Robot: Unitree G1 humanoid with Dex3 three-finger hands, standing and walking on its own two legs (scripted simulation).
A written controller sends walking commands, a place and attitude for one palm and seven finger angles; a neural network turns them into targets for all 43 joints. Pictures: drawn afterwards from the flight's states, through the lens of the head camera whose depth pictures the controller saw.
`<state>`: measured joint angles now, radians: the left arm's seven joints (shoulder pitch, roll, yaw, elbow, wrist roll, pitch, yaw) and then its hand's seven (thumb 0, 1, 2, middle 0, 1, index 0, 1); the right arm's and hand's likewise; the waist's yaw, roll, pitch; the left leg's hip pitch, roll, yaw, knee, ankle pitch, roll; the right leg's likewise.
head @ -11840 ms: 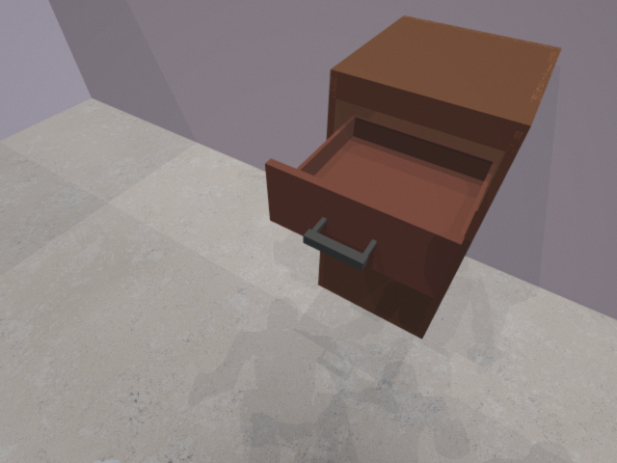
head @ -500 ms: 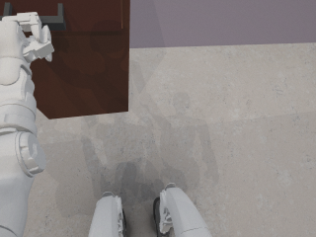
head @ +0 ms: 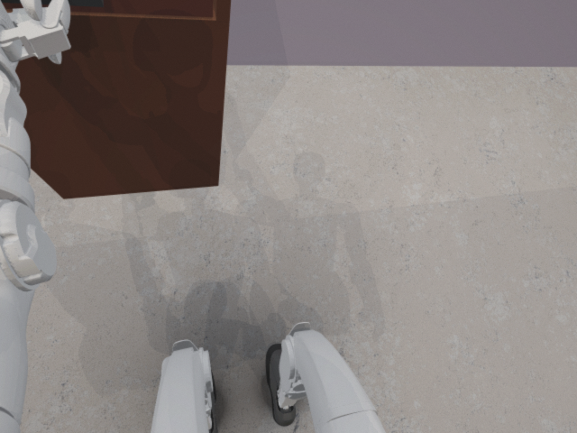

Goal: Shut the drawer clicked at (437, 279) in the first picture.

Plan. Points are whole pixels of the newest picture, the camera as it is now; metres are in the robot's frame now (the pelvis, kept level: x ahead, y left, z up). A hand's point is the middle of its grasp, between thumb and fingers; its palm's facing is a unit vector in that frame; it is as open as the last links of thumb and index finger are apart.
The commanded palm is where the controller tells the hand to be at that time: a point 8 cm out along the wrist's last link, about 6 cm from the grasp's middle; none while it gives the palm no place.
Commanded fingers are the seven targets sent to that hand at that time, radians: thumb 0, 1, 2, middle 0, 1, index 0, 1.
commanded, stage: pull the fist back off the drawer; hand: left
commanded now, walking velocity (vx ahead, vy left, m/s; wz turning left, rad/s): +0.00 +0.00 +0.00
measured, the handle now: out of the picture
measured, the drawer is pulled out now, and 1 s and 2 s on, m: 0.00 0.00 0.00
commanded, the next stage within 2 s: draw the hand back to the body in 0.76 s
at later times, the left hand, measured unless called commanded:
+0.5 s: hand (61, 25) +0.59 +0.19 +0.07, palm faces +0.06 -1.00 -0.04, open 3.2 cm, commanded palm +0.57 +0.20 +0.08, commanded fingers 0.00 0.90 0.90 -1.40 -1.60 -1.40 -1.60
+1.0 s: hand (55, 33) +0.56 +0.19 +0.09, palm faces +0.05 -1.00 -0.04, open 3.3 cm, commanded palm +0.50 +0.22 +0.11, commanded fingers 0.00 0.90 0.90 -1.40 -1.60 -1.40 -1.60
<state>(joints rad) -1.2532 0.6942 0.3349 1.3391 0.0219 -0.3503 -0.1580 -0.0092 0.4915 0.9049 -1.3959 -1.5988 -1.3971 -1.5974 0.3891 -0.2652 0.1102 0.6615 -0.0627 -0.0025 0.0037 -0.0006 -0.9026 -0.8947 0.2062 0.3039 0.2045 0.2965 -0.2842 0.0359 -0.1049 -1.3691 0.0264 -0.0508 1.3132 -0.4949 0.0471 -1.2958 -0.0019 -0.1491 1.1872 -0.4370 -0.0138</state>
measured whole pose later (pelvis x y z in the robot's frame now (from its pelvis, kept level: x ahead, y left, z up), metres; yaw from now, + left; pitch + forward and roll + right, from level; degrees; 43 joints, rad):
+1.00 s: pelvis +0.05 +0.00 +0.04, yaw -2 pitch +26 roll -4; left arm -0.76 0.46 0.42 0.91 -0.10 -0.40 -0.18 0.02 0.88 0.90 -1.39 -1.60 -1.40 -1.60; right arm 0.37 -0.25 0.04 0.58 -0.01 0.11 0.05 0.00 -0.90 -0.89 0.20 0.30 0.20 0.30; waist -0.18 0.04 -0.12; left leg -1.07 0.05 0.03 1.15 -0.54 0.05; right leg -1.05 0.03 -0.06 1.06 -0.47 0.00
